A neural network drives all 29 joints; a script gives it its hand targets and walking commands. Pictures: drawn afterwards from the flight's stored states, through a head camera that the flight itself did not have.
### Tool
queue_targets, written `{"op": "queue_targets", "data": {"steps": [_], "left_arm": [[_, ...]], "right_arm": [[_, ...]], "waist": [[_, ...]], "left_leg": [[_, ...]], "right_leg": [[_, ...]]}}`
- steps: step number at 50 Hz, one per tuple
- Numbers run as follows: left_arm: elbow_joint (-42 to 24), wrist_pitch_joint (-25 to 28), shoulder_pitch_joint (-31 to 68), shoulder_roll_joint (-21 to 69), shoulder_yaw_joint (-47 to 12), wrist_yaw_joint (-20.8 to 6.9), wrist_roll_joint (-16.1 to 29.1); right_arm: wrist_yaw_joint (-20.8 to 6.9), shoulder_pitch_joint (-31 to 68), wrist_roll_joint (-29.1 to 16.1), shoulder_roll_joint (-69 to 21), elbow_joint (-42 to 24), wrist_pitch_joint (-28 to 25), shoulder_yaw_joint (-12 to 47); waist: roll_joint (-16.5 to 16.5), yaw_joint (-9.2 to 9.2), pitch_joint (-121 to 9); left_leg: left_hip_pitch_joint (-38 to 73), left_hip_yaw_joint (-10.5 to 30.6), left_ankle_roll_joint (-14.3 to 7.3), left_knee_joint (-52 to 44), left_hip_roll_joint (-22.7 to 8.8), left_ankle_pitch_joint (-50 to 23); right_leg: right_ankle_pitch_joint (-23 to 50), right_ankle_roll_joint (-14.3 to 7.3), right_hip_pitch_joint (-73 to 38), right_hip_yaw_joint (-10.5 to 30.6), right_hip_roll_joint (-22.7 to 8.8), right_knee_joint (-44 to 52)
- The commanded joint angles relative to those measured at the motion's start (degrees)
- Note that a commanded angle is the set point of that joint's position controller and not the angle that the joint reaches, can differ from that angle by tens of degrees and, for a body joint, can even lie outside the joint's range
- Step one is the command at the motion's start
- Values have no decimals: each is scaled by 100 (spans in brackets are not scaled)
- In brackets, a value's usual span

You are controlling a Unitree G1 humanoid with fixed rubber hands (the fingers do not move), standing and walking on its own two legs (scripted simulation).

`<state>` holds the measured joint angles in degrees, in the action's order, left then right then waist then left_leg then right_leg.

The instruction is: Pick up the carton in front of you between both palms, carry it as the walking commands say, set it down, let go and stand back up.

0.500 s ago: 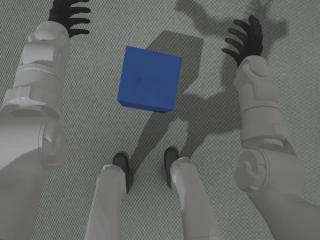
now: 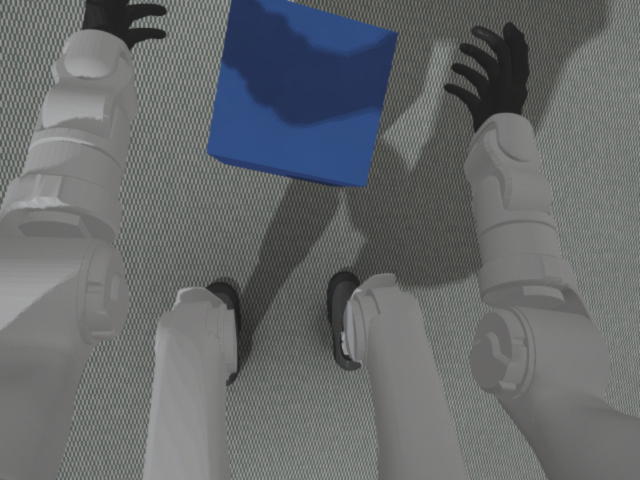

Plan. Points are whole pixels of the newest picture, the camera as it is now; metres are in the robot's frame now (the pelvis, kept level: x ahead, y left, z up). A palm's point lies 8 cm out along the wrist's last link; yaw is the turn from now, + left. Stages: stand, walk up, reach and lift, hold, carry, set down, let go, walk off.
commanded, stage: reach and lift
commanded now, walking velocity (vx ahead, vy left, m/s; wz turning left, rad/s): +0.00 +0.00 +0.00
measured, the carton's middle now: (295, 110) +0.52 -0.01 -0.39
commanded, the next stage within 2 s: none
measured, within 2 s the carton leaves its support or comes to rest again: leaves its support in 1.20 s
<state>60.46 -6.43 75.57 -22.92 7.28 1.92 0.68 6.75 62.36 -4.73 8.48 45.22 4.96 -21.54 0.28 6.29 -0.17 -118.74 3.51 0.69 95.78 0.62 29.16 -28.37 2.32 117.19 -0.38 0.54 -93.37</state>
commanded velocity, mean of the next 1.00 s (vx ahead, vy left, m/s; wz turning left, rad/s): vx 0.00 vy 0.00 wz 0.00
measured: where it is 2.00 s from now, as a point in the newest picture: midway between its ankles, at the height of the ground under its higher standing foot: (287, 344)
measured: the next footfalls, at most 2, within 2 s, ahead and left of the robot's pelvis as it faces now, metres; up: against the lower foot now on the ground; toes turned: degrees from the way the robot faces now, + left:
none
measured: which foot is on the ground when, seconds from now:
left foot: down 0.00-1.00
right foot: down 0.00-1.00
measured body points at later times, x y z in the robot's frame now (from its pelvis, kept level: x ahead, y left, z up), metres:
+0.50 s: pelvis -0.03 +0.00 -0.14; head +0.35 +0.02 +0.08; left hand +0.56 +0.16 -0.34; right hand +0.51 -0.20 -0.33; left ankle +0.07 +0.12 -0.48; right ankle +0.09 -0.13 -0.48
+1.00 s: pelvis -0.03 +0.00 -0.14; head +0.36 +0.03 +0.08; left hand +0.57 +0.13 -0.34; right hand +0.51 -0.17 -0.33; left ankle +0.07 +0.12 -0.48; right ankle +0.09 -0.13 -0.48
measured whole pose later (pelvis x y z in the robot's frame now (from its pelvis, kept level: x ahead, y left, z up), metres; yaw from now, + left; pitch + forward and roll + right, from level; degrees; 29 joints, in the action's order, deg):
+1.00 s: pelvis -0.03 +0.00 -0.14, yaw -1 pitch +38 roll -5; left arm 72.7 -5.0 94.9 -24.7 -5.2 3.5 9.8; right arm 9.8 85.6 -9.9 10.7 63.5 3.5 -15.3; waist -1.6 5.8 23.1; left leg -131.0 4.1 0.6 126.6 1.2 34.1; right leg -33.1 3.7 128.9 -0.3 1.6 -123.4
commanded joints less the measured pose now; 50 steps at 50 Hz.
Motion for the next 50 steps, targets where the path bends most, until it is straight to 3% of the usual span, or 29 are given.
{"op": "queue_targets", "data": {"steps": [1, 2, 3, 4, 6, 7, 8, 9, 10, 12, 16, 18, 19, 20, 21, 22, 23, 24, 26, 27, 29, 30, 32, 34, 36, 38, 41, 46, 50], "left_arm": [[-1008, 87, 1853, -449, -441, -11, 290], [-768, 31, 2252, -627, -449, -36, 584], [-859, 32, 2136, -1083, -220, -54, 372], [-849, -54, 2028, -710, -642, -14, 676], [-320, -110, 2484, -733, -676, 15, 611], [-221, -124, 2751, -849, -580, -10, 595], [-260, -136, 2527, -751, -605, -40, 587], [100, -134, 2890, -783, -830, -35, 736], [-568, -72, 3038, -1148, -510, 5, 497], [411, -67, 2974, -1020, -702, 48, 551], [586, 41, 3347, -1151, -856, 48, 751], [524, 60, 3435, -854, -1245, 20, 989], [529, 120, 3255, -1032, -1226, 61, 1038], [568, 161, 3837, -1250, -1175, 118, 1121], [635, 158, 3707, -1223, -1078, 145, 862], [694, 167, 3769, -1190, -1390, 124, 1235], [397, 214, 3681, -1059, -1075, 125, 1008], [473, 233, 3718, -1257, -1428, 154, 1134], [156, 236, 3885, -1208, -1336, 147, 1243], [434, 253, 3691, -1339, -1064, 113, 1101], [467, 259, 3514, -1235, -1338, 102, 1216], [311, 282, 3600, -1145, -1290, 112, 1067], [555, 273, 3063, -1015, -1179, 56, 943], [687, 235, 3203, -1106, -1291, 10, 1457], [603, 287, 3218, -910, -1475, 9, 1211], [514, 309, 3401, -894, -1155, 55, 1100], [769, 335, 3559, -982, -1269, 91, 1081], [1071, 290, 3669, 123, -1409, -46, 1074], [-39, 240, 4502, 1629, -1588, -244, 820]], "right_arm": [[129, 1104, -326, 858, -538, -5, 145], [153, 1507, -67, 1184, -218, 8, 70], [141, 1282, -473, 814, -402, 45, 442], [191, 1525, -638, 1043, -595, 64, 456], [213, 1787, -641, 1060, 129, 109, 416], [201, 1952, -492, 1162, 353, 132, 330], [192, 2151, -416, 1409, -22, 113, -9], [202, 2245, -582, 1092, 277, 78, 330], [226, 2320, -486, 1128, -68, 20, 386], [158, 2618, -651, 1164, 718, -5, 512], [268, 3070, -567, 1284, 713, -25, 440], [241, 3122, -460, 1400, 913, -143, 434], [261, 2999, -524, 1378, 974, -172, 515], [239, 3182, -756, 1447, 1200, -161, 526], [236, 3059, -761, 1558, 1172, -219, 491], [243, 3245, -685, 1409, 1245, -164, 551], [259, 3438, -777, 1315, 1093, -205, 682], [289, 3331, -767, 1444, 992, -280, 642], [270, 3298, -812, 1486, 1131, -287, 700], [281, 3509, -985, 1485, 889, -269, 782], [275, 3239, -892, 1361, 994, -334, 780], [259, 3243, -984, 1196, 708, -307, 846], [243, 3052, -918, 1163, 1165, -219, 951], [224, 2930, -904, 1282, 1171, -247, 968], [184, 3059, -900, 1277, 1272, -285, 782], [190, 3228, -860, 986, 951, -306, 1054], [234, 3313, -1028, 962, 1224, -253, 960], [166, 3535, -749, 328, 1231, -245, 1077], [-189, 4213, -358, -1335, 840, -273, 950]], "waist": [[1405, 262, -6810], [931, 366, -6722], [777, 80, -6950], [954, 364, -7113], [1258, 221, -6194], [1143, 486, -5668], [1384, 249, -5697], [1122, 448, -5835], [922, 226, -6094], [711, 223, -5171], [625, 135, -5265], [693, 509, -5257], [630, 232, -5158], [799, 450, -5073], [1145, 99, -5324], [857, 430, -5212], [845, 97, -5207], [695, 417, -5316], [640, 492, -5381], [711, 180, -5454], [883, 391, -5541], [977, 178, -5593], [766, 40, -4836], [350, 361, -4552], [761, 276, -4660], [359, 25, -5135], [754, 178, -4345], [800, 235, -4265], [919, 409, -4852]], "left_leg": [[4205, -355, 60, 195, 246, -2596], [3793, -273, 107, 167, 318, -2406], [3822, -445, 74, 355, 282, -2276], [3898, -315, 69, 433, 196, -2033], [4002, -284, 36, 467, 147, -1738], [3325, -233, 24, 429, 128, -1020], [3519, -187, 94, 506, 198, -964], [3657, -240, 78, 736, 68, -923], [3477, -255, 14, 947, 131, -1395], [2860, -310, 1, 1074, 61, -612], [2672, -277, 58, 1486, 50, -719], [2621, -190, 68, 1579, 58, -981], [2630, -131, 28, 1661, 50, -1329], [2757, -92, 75, 1791, -38, -1363], [2917, -277, 144, 1962, -18, -1299], [2913, -15, 96, 1912, -75, -1252], [2620, -198, 83, 1912, 13, -1320], [2817, 19, 37, 1890, -12, -1353], [2710, -25, 22, 2189, -13, -1668], [2806, -166, 23, 2335, 2, -1750], [2748, -146, 85, 2403, -17, -1985], [3021, -304, 85, 2507, 65, -2235], [2045, -282, 65, 2303, 33, -1618], [1853, -247, 96, 2401, -24, -1380], [2033, -301, 134, 2290, 32, -1500], [1964, -331, 4, 2404, 98, -1581], [1900, -295, -6, 2230, 26, -998], [2049, -319, 37, 2264, 114, -1097], [2799, -104, 30, 2027, 306, -1601]], "right_leg": [[2670, 144, -2685, -445, 354, 3], [2593, 189, -2967, -482, 253, -221], [2484, 158, -3131, -422, 293, -274], [2444, 155, -3247, -566, 231, -408], [1657, 177, -2088, -696, 177, -576], [1184, 133, -1967, -622, 134, -586], [988, 106, -1672, -680, 13, -794], [1043, 167, -1793, -673, 123, -707], [1437, 197, -1943, -550, 140, -876], [662, 159, -1900, -550, 176, -1073], [1037, 262, -2002, -605, 52, -1621], [1359, 185, -2026, -666, 87, -1762], [1594, 174, -1901, -496, 57, -1836], [1805, 229, -1884, -462, -28, -1966], [1482, 220, -1738, -521, -7, -1996], [1473, 212, -1888, -560, -74, -2169], [1507, 155, -1857, -526, 21, -2119], [1768, 207, -2036, -580, 49, -2240], [2023, 132, -2056, -550, -40, -2393], [2048, 148, -2299, -523, 103, -2380], [2399, 128, -2353, -451, 121, -2488], [2315, 206, -2159, -537, 160, -2436], [2060, 186, -2326, -360, 149, -2402], [1962, 191, -2256, -340, 67, -2320], [2069, 186, -2230, -341, 233, -2352], [2051, 221, -2473, -389, 239, -2483], [1712, 170, -2292, -432, 306, -2308], [1676, 140, -2229, -433, 313, -2184], [1951, 71, -2096, -719, 460, -2337]]}}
